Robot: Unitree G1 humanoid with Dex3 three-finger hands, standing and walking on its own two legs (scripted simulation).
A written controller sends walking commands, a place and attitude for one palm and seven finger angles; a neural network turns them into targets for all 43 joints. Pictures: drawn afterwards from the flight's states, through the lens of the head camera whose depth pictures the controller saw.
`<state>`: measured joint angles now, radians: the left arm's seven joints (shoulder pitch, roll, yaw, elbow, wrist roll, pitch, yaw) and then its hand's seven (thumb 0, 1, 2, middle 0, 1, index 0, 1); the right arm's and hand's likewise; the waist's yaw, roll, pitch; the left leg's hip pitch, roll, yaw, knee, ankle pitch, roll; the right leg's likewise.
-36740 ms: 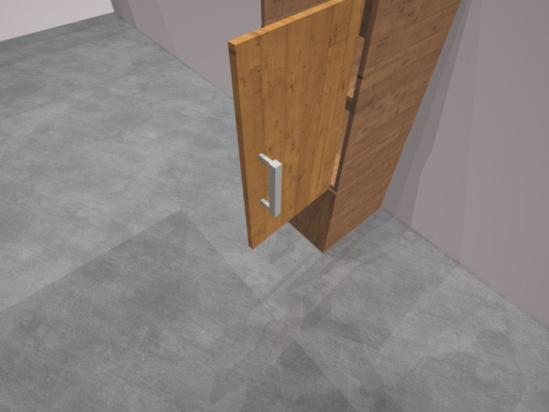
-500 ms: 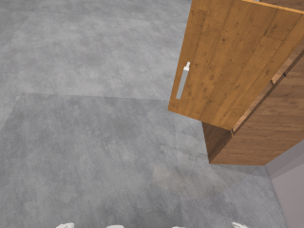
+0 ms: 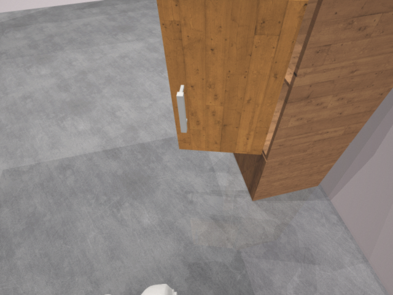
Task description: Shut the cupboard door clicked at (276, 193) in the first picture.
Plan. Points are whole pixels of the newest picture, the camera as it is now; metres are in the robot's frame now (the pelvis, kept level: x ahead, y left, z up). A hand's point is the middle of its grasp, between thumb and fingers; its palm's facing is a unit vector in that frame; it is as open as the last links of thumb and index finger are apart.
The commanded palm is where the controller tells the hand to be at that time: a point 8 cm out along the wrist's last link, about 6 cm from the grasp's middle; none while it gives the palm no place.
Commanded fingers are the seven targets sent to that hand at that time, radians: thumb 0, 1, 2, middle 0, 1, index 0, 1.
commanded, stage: take the last steps up to it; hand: left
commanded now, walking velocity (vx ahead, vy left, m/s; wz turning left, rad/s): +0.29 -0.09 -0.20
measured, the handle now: (183, 109) +0.68 +0.08 -0.09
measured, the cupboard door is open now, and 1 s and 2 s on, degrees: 71 71 71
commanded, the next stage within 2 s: come to a stop and stand still in 0.66 s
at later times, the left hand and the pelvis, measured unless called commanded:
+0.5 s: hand (142, 271) +0.20 +0.15 -0.16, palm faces -0.14 -0.97 -0.18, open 7.4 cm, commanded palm none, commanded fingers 0.00 0.90 0.90 -0.20 -0.30 -0.20 -0.30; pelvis +0.09 -0.03 +0.00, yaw -6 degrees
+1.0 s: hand (168, 260) +0.23 +0.09 -0.18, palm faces -0.01 -0.99 -0.14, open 7.4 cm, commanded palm none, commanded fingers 0.00 0.90 0.90 -0.20 -0.30 -0.20 -0.30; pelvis +0.22 -0.07 +0.00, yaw -5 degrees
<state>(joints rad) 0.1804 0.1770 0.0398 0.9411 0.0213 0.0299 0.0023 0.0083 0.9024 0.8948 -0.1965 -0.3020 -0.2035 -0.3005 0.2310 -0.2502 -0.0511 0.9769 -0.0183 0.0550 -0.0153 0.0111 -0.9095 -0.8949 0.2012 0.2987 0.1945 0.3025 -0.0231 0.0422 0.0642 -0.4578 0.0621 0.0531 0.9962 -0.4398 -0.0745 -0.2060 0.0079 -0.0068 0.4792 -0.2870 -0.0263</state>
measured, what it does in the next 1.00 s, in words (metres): walks ahead: left foot, then right foot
